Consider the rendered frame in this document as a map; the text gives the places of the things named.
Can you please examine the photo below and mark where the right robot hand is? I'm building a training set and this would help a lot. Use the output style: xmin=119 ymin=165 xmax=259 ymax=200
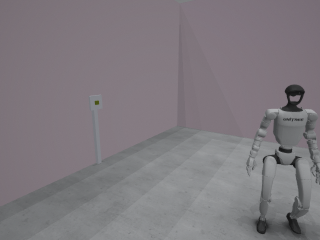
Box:
xmin=246 ymin=156 xmax=258 ymax=177

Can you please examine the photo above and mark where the left robot forearm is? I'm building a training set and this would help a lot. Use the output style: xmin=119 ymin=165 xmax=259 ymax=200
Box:
xmin=307 ymin=133 xmax=320 ymax=163

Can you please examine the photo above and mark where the left robot thigh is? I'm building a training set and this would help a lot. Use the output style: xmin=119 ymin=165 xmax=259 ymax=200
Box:
xmin=293 ymin=156 xmax=312 ymax=209

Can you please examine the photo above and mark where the right robot forearm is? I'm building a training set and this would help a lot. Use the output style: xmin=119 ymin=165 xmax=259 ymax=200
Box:
xmin=249 ymin=129 xmax=263 ymax=158

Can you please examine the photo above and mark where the right robot thigh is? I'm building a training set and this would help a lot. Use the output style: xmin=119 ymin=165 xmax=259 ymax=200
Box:
xmin=261 ymin=154 xmax=277 ymax=203

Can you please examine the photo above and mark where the left robot hand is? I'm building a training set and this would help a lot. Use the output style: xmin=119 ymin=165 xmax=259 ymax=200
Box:
xmin=310 ymin=163 xmax=320 ymax=185

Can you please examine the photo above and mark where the robot right upper arm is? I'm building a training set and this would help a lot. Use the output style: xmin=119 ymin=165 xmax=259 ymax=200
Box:
xmin=258 ymin=109 xmax=279 ymax=138

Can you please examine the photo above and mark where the robot thigh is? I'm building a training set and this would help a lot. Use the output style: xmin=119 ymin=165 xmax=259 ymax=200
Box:
xmin=293 ymin=156 xmax=312 ymax=209
xmin=261 ymin=154 xmax=277 ymax=203

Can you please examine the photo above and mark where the panel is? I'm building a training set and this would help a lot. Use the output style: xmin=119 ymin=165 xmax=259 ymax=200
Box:
xmin=88 ymin=95 xmax=103 ymax=164

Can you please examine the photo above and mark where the robot left upper arm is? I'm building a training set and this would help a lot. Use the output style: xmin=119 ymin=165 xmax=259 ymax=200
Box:
xmin=303 ymin=109 xmax=318 ymax=140

